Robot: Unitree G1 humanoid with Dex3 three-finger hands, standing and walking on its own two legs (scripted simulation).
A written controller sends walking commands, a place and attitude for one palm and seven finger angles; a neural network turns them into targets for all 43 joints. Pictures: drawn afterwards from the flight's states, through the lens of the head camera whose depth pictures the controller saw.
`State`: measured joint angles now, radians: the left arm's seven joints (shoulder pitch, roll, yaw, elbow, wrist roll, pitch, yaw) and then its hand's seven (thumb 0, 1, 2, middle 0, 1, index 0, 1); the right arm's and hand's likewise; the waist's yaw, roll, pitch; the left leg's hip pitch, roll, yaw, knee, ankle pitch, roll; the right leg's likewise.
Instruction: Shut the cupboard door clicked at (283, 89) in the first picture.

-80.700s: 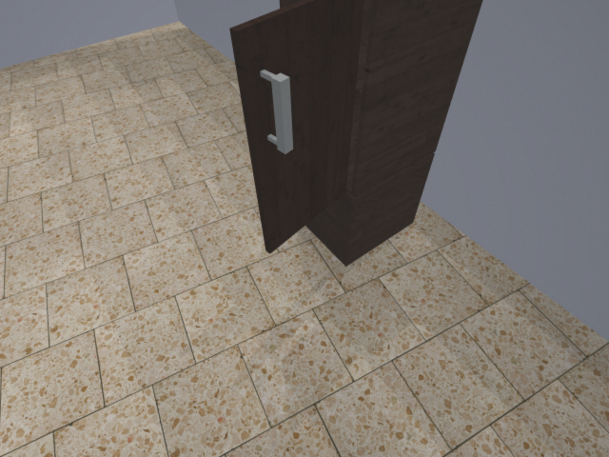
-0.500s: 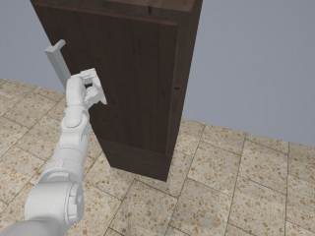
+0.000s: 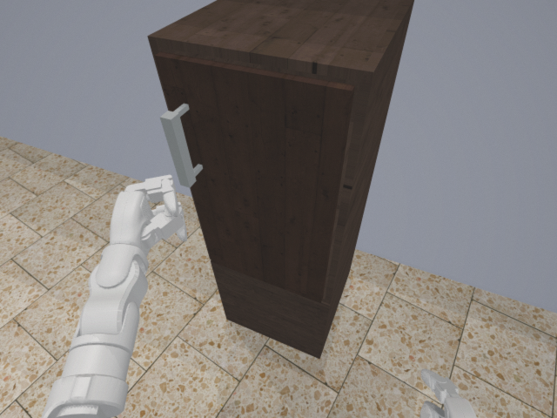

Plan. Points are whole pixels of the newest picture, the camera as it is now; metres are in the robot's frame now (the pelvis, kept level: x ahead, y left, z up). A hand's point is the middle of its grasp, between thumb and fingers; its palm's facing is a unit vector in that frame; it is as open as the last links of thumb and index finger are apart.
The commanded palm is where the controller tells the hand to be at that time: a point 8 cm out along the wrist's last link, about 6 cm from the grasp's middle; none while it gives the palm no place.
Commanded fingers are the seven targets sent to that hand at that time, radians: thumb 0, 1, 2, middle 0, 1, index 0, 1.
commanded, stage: draw the hand back to the body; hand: left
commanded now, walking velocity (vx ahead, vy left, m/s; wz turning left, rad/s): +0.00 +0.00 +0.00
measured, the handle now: (185, 146) +0.56 +0.22 +0.10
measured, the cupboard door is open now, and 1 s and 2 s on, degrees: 0 0 0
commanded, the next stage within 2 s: step back with the hand held close in 1.16 s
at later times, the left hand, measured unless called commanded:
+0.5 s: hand (87, 273) +0.23 +0.23 +0.17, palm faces +0.34 -0.89 -0.28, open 4.0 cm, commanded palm +0.19 +0.27 +0.17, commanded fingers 0.00 0.90 0.90 -0.56 -0.69 -0.56 -0.69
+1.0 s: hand (24, 313) +0.19 +0.27 +0.17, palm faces +0.51 -0.77 -0.38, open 7.2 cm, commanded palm +0.14 +0.30 +0.19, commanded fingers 0.00 0.90 0.90 -0.20 -0.30 -0.20 -0.30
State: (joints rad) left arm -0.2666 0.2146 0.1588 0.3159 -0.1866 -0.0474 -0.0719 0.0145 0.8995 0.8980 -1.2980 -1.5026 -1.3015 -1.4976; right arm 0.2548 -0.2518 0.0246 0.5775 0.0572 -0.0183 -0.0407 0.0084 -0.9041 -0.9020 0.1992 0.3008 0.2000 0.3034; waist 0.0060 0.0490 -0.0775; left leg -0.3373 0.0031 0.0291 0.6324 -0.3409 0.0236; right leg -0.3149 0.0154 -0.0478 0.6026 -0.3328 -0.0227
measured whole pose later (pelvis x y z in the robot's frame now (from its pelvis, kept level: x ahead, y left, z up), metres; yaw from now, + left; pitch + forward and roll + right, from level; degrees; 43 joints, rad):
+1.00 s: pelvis +0.01 +0.00 +0.02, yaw +1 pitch -3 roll +0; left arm 0.44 0.31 0.34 -0.32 -0.07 -0.08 0.10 0.01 0.89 0.90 -0.24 -0.34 -0.24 -0.34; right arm 0.18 -0.24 0.02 0.64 0.01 -0.08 -0.08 0.01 -0.90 -0.90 0.20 0.30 0.20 0.30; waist 0.09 0.08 0.00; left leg -0.11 -0.02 0.01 0.42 -0.25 0.02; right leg -0.09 0.00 -0.06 0.41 -0.26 -0.02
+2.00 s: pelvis -0.08 +0.03 +0.00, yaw +2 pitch +0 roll -2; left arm 0.52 0.39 0.42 -0.46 -0.01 -0.20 0.14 0.01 0.89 0.90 -0.21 -0.30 -0.21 -0.30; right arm 0.26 -0.23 0.01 0.55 0.01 -0.01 -0.09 0.01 -0.90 -0.90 0.20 0.30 0.20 0.30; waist 0.00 0.00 -0.02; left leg -0.40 -0.02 0.02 0.61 -0.21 0.07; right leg -0.36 0.03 0.00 0.56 -0.22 0.02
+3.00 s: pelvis -0.26 +0.03 +0.00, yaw -4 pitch -1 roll -1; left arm 0.43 0.43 0.49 -0.37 -0.07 -0.17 0.15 0.01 0.89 0.90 -0.21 -0.30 -0.21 -0.30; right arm 0.30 -0.21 0.00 0.67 0.01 -0.09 -0.09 0.01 -0.90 -0.90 0.20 0.30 0.20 0.30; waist -0.05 -0.03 -0.07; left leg -0.45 -0.02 0.04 0.54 -0.11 0.04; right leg -0.14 0.02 0.01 0.59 -0.49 -0.01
